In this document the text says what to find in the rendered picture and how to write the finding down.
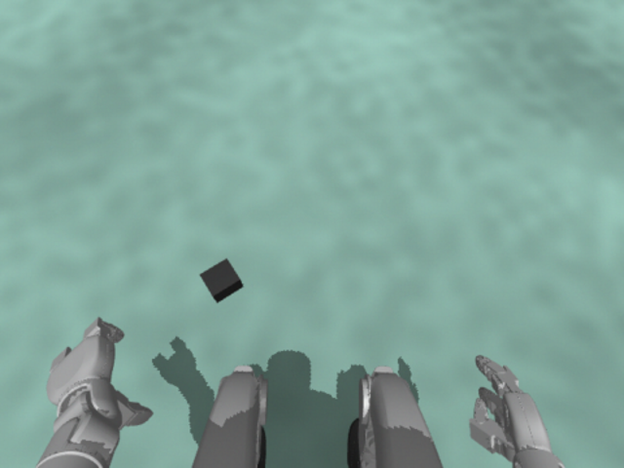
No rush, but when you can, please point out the small box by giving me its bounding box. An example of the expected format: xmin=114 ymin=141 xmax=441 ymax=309
xmin=200 ymin=258 xmax=243 ymax=302

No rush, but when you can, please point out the left robot arm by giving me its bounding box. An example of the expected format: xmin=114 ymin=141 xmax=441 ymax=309
xmin=35 ymin=378 xmax=122 ymax=468

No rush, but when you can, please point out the left robot hand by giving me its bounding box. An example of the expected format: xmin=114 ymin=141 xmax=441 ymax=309
xmin=47 ymin=317 xmax=153 ymax=430

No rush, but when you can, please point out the right robot hand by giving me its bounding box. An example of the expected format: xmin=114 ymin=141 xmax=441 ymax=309
xmin=469 ymin=355 xmax=552 ymax=462

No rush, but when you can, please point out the right robot arm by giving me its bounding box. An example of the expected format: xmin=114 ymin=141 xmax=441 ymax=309
xmin=513 ymin=448 xmax=565 ymax=468

